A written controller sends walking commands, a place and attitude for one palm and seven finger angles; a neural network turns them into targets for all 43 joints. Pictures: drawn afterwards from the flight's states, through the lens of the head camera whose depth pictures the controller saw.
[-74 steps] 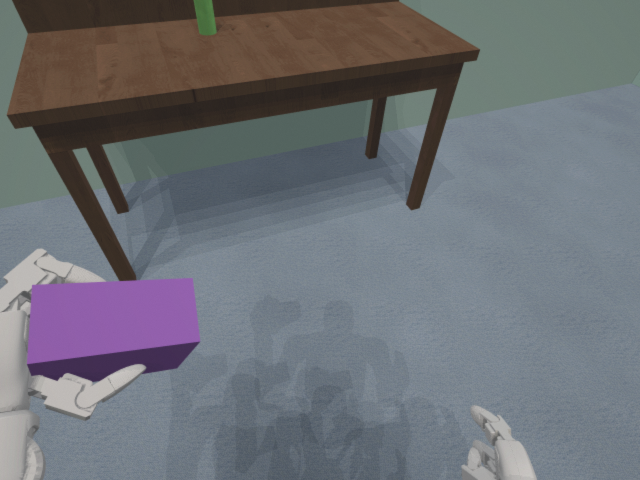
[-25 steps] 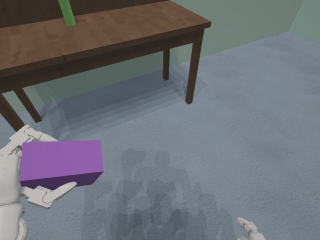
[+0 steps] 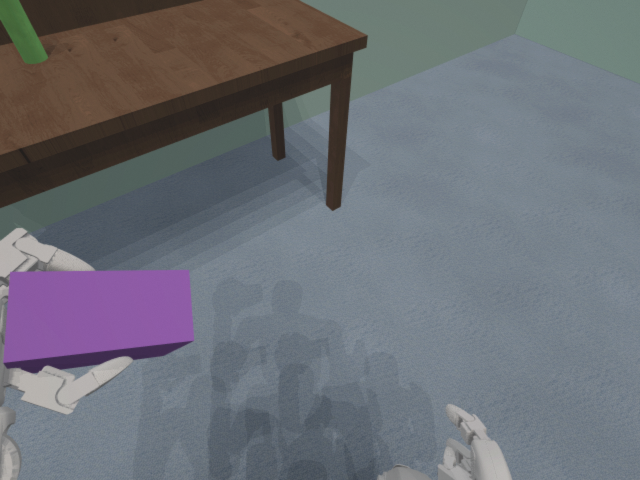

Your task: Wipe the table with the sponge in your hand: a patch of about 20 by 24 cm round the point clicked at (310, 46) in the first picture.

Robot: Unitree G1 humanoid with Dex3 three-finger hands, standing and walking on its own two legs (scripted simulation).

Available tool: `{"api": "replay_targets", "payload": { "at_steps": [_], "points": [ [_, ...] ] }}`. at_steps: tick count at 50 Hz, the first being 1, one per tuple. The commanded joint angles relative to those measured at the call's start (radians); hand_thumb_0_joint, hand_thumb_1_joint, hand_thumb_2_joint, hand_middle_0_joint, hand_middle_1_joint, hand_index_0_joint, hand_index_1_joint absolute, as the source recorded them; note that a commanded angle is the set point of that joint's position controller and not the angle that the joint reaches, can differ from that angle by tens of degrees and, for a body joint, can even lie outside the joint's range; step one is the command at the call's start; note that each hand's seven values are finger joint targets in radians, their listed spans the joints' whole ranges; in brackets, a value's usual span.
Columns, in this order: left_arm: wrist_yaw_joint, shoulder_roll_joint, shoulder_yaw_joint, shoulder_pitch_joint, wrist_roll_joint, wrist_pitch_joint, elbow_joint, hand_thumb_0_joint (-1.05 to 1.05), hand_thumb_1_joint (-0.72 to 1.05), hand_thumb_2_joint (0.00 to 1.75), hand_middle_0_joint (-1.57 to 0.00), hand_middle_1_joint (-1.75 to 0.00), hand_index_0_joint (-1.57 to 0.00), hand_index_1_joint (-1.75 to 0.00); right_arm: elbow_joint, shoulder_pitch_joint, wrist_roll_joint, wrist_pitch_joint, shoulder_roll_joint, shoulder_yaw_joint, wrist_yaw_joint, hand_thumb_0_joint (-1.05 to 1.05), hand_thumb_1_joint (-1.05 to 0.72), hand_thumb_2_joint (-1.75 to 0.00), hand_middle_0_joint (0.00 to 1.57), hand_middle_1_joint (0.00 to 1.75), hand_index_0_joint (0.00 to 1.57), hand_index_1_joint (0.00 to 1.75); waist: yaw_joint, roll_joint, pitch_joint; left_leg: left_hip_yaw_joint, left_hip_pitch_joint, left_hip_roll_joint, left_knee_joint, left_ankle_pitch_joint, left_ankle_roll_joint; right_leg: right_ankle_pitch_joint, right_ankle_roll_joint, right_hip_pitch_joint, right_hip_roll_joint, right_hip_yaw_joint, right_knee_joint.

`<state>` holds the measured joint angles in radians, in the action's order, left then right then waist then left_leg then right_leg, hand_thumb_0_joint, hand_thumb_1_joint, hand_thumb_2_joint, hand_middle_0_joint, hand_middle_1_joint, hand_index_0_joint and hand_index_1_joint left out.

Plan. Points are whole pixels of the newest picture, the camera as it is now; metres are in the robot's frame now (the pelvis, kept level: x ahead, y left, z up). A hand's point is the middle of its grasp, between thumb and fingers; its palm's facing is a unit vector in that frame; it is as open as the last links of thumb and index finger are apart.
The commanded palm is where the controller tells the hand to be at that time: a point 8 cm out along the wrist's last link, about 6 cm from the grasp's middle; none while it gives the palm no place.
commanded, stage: walk to a spot facing it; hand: left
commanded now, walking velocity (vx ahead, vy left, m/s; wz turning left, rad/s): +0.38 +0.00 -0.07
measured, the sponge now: (128, 320) +0.23 +0.20 +0.15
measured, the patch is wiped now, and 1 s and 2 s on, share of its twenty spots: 0.00 0.00 0.00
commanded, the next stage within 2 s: take the last steps up to it in 1.18 s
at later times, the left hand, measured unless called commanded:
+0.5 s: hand (182, 180) +0.39 +0.19 +0.18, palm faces +0.40 -0.77 -0.50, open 10.5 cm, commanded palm +0.34 +0.23 +0.18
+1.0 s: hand (220, 122) +0.53 +0.18 +0.17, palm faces +0.52 -0.70 -0.49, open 10.5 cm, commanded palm +0.47 +0.20 +0.18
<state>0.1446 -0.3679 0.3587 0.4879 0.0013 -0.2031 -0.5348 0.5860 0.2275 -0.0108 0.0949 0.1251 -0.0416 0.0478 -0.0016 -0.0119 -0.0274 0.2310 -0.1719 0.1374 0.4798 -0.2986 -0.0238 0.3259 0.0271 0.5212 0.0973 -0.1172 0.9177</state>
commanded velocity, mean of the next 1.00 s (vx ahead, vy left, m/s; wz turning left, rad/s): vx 0.34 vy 0.00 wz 0.15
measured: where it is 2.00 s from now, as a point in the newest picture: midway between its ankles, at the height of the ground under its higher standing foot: (357, 372)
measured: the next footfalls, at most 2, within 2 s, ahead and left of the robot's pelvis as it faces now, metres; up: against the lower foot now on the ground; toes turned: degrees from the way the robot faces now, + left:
right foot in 0.14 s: +0.16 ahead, -0.14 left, +0.00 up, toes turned -11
left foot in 0.56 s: +0.34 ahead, +0.08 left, +0.00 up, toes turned +13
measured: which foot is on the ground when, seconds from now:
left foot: down 0.00-0.14, up 0.16-0.54, down 0.56-0.98, up 1.00-1.00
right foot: up 0.00-0.12, down 0.14-0.58, up 0.60-0.96, down 0.98-1.00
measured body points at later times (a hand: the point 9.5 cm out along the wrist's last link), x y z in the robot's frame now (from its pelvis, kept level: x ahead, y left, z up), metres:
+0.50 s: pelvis +0.18 -0.05 +0.00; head +0.23 -0.05 +0.44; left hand +0.36 +0.22 +0.21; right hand +0.35 -0.31 -0.09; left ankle +0.28 +0.08 -0.71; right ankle +0.12 -0.13 -0.74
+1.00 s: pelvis +0.34 -0.09 -0.01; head +0.37 -0.12 +0.43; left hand +0.50 +0.21 +0.19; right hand +0.52 -0.28 -0.13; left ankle +0.31 +0.06 -0.74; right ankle +0.37 -0.19 -0.74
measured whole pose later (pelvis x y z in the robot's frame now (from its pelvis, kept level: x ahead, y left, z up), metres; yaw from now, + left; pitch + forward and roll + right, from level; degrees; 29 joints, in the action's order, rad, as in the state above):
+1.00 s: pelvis +0.34 -0.09 -0.01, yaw +5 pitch +1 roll +0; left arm 0.16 -0.35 0.38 0.44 -0.01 -0.21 -0.46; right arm 0.62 0.23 0.01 0.09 0.16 -0.02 0.06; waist 0.04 -0.07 -0.04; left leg 0.09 -0.29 0.14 0.66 -0.36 -0.02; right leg 0.29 0.01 0.31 0.06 -0.18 0.58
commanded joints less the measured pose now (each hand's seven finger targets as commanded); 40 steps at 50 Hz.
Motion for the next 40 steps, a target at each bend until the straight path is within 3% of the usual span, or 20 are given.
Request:
{"api": "replay_targets", "payload": {
  "at_steps": [1, 3, 5, 6, 7, 8, 10, 12, 18, 22, 24, 26, 27, 28, 29, 30, 31, 32, 36, 40],
  "points": [
    [0.018, -0.132, 0.110, -0.080, -0.014, -0.058, -0.144, 0.00, 0.10, 1.30, -1.20, -1.60, -1.20, -1.60, -0.125, -0.074, 0.005, 0.048, 0.182, 0.085, 0.022, 0.00, -0.90, -0.90, 0.20, 0.30, 0.20, 0.30, -0.017, -0.219, 0.031, -0.109, -0.011, 0.211, -0.216, 0.137, 0.138, -0.030, 0.003, -0.079, -0.029, -0.081, -0.166],
    [0.015, -0.133, 0.107, -0.089, -0.016, -0.060, -0.115, 0.00, 0.10, 1.30, -1.20, -1.60, -1.20, -1.60, -0.120, -0.082, 0.007, 0.045, 0.180, 0.088, 0.024, 0.00, -0.90, -0.90, 0.20, 0.30, 0.20, 0.30, -0.005, -0.192, 0.052, -0.074, 0.003, 0.195, -0.107, 0.171, 0.128, -0.054, -0.003, -0.165, -0.058, -0.114, -0.272],
    [0.017, -0.149, 0.111, -0.106, -0.014, -0.049, -0.111, 0.00, 0.10, 1.30, -1.20, -1.60, -1.20, -1.60, -0.114, -0.085, 0.016, 0.034, 0.167, 0.087, 0.024, 0.00, -0.90, -0.90, 0.20, 0.30, 0.20, 0.30, 0.015, -0.074, 0.138, -0.020, -0.033, 0.127, 0.181, 0.208, 0.101, -0.101, -0.016, -0.381, -0.089, -0.124, -0.407],
    [0.017, -0.147, 0.099, -0.112, -0.011, -0.040, -0.117, 0.00, 0.10, 1.30, -1.20, -1.60, -1.20, -1.60, -0.117, -0.079, 0.026, 0.029, 0.142, 0.086, 0.021, 0.00, -0.90, -0.90, 0.20, 0.30, 0.20, 0.30, 0.018, 0.103, 0.185, 0.012, -0.132, 0.058, 0.439, 0.143, 0.081, -0.105, -0.070, -0.485, 0.014, 0.035, -0.462],
    [0.024, -0.206, 0.137, -0.132, -0.002, -0.038, -0.146, 0.00, 0.10, 1.30, -1.20, -1.60, -1.20, -1.60, -0.140, -0.112, 0.021, 0.024, 0.126, 0.080, 0.019, 0.00, -0.90, -0.90, 0.20, 0.30, 0.20, 0.30, 0.022, 0.351, 0.200, -0.030, -0.446, -0.074, 0.733, -0.232, 0.042, -0.270, -0.187, -0.639, 0.249, 0.494, -0.543],
    [0.030, -0.238, 0.179, -0.128, -0.016, -0.043, -0.169, 0.00, 0.10, 1.30, -1.20, -1.60, -1.20, -1.60, -0.140, -0.142, 0.016, 0.028, 0.152, 0.078, 0.017, 0.00, -0.90, -0.90, 0.20, 0.30, 0.20, 0.30, 0.029, 0.296, 0.199, -0.175, -0.527, -0.074, 0.874, -0.285, 0.029, -0.305, -0.230, -0.625, 0.340, 0.627, -0.594],
    [0.024, -0.237, 0.181, -0.099, -0.024, -0.062, -0.205, 0.00, 0.10, 1.30, -1.20, -1.60, -1.20, -1.60, -0.109, -0.114, 0.018, 0.025, 0.165, 0.093, 0.001, 0.00, -0.90, -0.90, 0.20, 0.30, 0.20, 0.30, 0.012, 0.174, 0.188, -0.255, -0.558, -0.018, 0.945, -0.155, 0.009, -0.212, -0.226, -0.604, 0.329, 0.536, -0.584],
    [0.026, -0.231, 0.193, -0.050, -0.014, -0.076, -0.274, 0.00, 0.10, 1.30, -1.20, -1.60, -1.20, -1.60, -0.099, -0.155, 0.016, -0.007, 0.159, 0.086, -0.002, 0.00, -0.90, -0.90, 0.20, 0.30, 0.20, 0.30, 0.004, 0.070, 0.167, -0.251, -0.572, 0.000, 0.936, -0.101, -0.008, -0.347, -0.215, -0.567, 0.291, 0.370, -0.556],
    [0.040, -0.208, 0.216, 0.030, -0.030, -0.096, -0.263, 0.00, 0.10, 1.30, -1.20, -1.60, -1.20, -1.60, -0.129, -0.121, 0.008, -0.035, 0.152, 0.090, -0.004, 0.00, -0.90, -0.90, 0.20, 0.30, 0.20, 0.30, -0.003, 0.087, 0.135, -0.145, -0.459, 0.012, 0.480, -0.001, -0.010, -0.547, -0.191, -0.488, 0.220, 0.110, -0.563],
    [0.051, -0.171, 0.187, 0.048, -0.035, -0.084, -0.211, 0.00, 0.10, 1.30, -1.20, -1.60, -1.20, -1.60, -0.163, -0.104, 0.012, -0.025, 0.144, 0.095, 0.000, 0.00, -0.90, -0.90, 0.20, 0.30, 0.20, 0.30, 0.027, 0.154, 0.147, -0.039, -0.353, -0.042, 0.228, 0.027, 0.012, -0.596, -0.179, -0.541, 0.208, 0.075, -0.519],
    [0.056, -0.167, 0.172, 0.013, -0.035, -0.077, -0.186, 0.00, 0.10, 1.30, -1.20, -1.60, -1.20, -1.60, -0.161, -0.084, 0.011, -0.022, 0.151, 0.099, 0.009, 0.00, -0.90, -0.90, 0.20, 0.30, 0.20, 0.30, 0.020, 0.155, 0.138, 0.009, -0.262, -0.080, 0.134, 0.077, 0.019, -0.615, -0.158, -0.516, 0.188, 0.050, -0.474],
    [0.054, -0.143, 0.124, -0.021, -0.033, -0.068, -0.163, 0.00, 0.10, 1.30, -1.20, -1.60, -1.20, -1.60, -0.156, -0.052, 0.012, -0.022, 0.161, 0.108, 0.023, 0.00, -0.90, -0.90, 0.20, 0.30, 0.20, 0.30, -0.018, 0.105, 0.170, 0.034, -0.031, -0.119, 0.012, 0.183, 0.036, -0.605, -0.105, -0.426, 0.147, -0.014, -0.298],
    [0.053, -0.154, 0.114, -0.084, -0.030, -0.081, -0.215, 0.00, 0.10, 1.30, -1.20, -1.60, -1.20, -1.60, -0.166, -0.051, 0.012, -0.018, 0.172, 0.114, 0.030, 0.00, -0.90, -0.90, 0.20, 0.30, 0.20, 0.30, -0.032, 0.030, 0.210, -0.020, 0.125, -0.089, -0.014, 0.209, 0.062, -0.538, -0.070, -0.341, 0.114, -0.035, -0.135],
    [0.055, -0.169, 0.129, -0.103, -0.030, -0.090, -0.225, 0.00, 0.10, 1.30, -1.20, -1.60, -1.20, -1.60, -0.166, -0.062, 0.008, -0.015, 0.193, 0.116, 0.031, 0.00, -0.90, -0.90, 0.20, 0.30, 0.20, 0.30, -0.026, -0.144, 0.245, -0.295, 0.263, 0.079, -0.048, 0.272, 0.153, -0.190, -0.028, -0.177, 0.024, -0.055, 0.066],
    [0.053, -0.168, 0.119, -0.144, -0.037, -0.096, -0.231, 0.00, 0.10, 1.30, -1.20, -1.60, -1.20, -1.60, -0.171, -0.067, 0.010, -0.008, 0.195, 0.106, 0.021, 0.00, -0.90, -0.90, 0.20, 0.30, 0.20, 0.30, -0.014, -0.287, 0.226, -0.666, 0.325, 0.302, -0.100, 0.417, 0.278, 0.280, -0.013, 0.046, -0.065, 0.016, 0.281],
    [0.049, -0.215, 0.123, -0.199, -0.019, -0.089, -0.199, 0.00, 0.10, 1.30, -1.20, -1.60, -1.20, -1.60, -0.167, -0.074, 0.010, -0.002, 0.195, 0.094, 0.008, 0.00, -0.90, -0.90, 0.20, 0.30, 0.20, 0.30, -0.021, -0.194, 0.149, -0.750, 0.203, 0.342, -0.158, 0.297, 0.319, 0.301, -0.021, 0.100, -0.059, 0.114, 0.389],
    [0.033, -0.251, 0.135, -0.231, -0.022, -0.086, -0.201, 0.00, 0.10, 1.30, -1.20, -1.60, -1.20, -1.60, -0.156, -0.114, 0.005, 0.005, 0.185, 0.083, 0.009, 0.00, -0.90, -0.90, 0.20, 0.30, 0.20, 0.30, -0.012, -0.190, 0.125, -0.753, 0.107, 0.343, -0.192, 0.101, 0.314, 0.263, -0.019, 0.105, -0.011, 0.157, 0.419],
    [0.027, -0.234, 0.127, -0.266, -0.018, -0.087, -0.245, 0.00, 0.10, 1.30, -1.20, -1.60, -1.20, -1.60, -0.143, -0.118, 0.010, 0.012, 0.180, 0.092, 0.006, 0.00, -0.90, -0.90, 0.20, 0.30, 0.20, 0.30, -0.013, -0.169, 0.073, -0.702, 0.040, 0.331, -0.213, 0.012, 0.309, 0.236, -0.012, 0.127, 0.023, 0.168, 0.401],
    [0.027, -0.207, 0.161, -0.103, -0.028, -0.097, -0.382, 0.00, 0.10, 1.30, -1.20, -1.60, -1.20, -1.60, -0.135, -0.101, 0.016, 0.048, 0.183, 0.100, -0.005, 0.00, -0.90, -0.90, 0.20, 0.30, 0.20, 0.30, 0.023, -0.241, 0.114, -0.351, -0.079, 0.190, -0.215, -0.051, 0.201, 0.066, -0.006, 0.007, 0.025, 0.076, 0.210],
    [0.027, -0.120, 0.130, -0.031, -0.036, -0.095, -0.270, 0.00, 0.10, 1.30, -1.20, -1.60, -1.20, -1.60, -0.118, -0.077, 0.016, 0.067, 0.171, 0.096, -0.007, 0.00, -0.90, -0.90, 0.20, 0.30, 0.20, 0.30, 0.002, -0.257, 0.118, -0.242, -0.113, 0.164, -0.234, -0.042, 0.171, 0.019, 0.014, -0.109, -0.004, -0.017, -0.030]
  ]
}}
